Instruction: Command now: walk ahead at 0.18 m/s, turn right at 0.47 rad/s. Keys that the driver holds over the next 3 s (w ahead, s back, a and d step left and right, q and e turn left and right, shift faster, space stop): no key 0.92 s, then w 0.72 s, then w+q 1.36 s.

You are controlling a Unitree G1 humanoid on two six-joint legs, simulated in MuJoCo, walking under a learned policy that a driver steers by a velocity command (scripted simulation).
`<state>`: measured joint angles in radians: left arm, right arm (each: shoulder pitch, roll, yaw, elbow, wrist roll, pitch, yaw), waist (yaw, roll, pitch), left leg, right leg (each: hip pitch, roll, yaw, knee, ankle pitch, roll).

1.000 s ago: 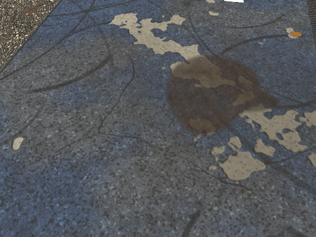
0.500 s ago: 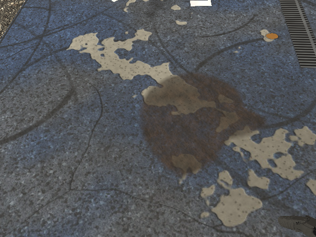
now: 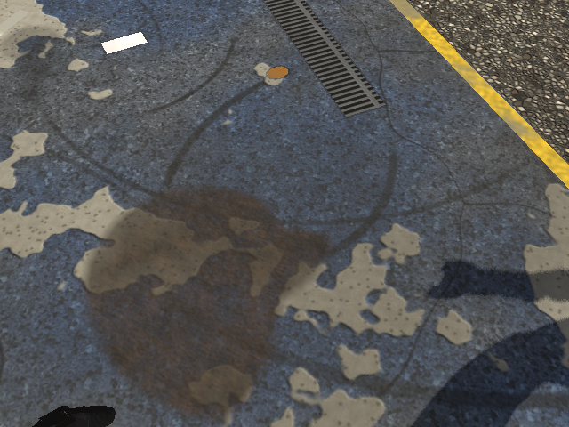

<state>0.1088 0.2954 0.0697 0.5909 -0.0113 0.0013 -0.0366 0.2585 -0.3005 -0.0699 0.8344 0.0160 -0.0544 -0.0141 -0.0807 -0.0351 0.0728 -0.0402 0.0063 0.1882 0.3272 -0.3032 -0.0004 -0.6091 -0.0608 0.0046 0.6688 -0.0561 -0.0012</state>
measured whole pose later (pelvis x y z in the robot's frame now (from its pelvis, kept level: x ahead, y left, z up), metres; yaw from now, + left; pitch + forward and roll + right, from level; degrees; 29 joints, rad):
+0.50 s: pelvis +0.11 +0.00 -0.01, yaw -5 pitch +0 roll -1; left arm 0.16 0.23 0.03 0.74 0.02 0.01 0.00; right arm 0.20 -0.25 -0.02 0.87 -0.03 0.01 -0.01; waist 0.00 -0.01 0.01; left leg -0.28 0.05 -0.01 0.57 -0.29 -0.03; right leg -0.33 0.04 0.01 0.51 -0.18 -0.02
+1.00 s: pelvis +0.15 +0.02 +0.00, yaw -5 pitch -2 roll +0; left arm 0.16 0.24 0.05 0.98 0.00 0.02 0.04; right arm 0.19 -0.24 -0.01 0.99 0.00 -0.01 -0.02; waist -0.01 0.00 0.02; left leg -0.15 0.00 0.02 0.50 -0.32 0.01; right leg -0.24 0.00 0.04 0.53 -0.27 0.00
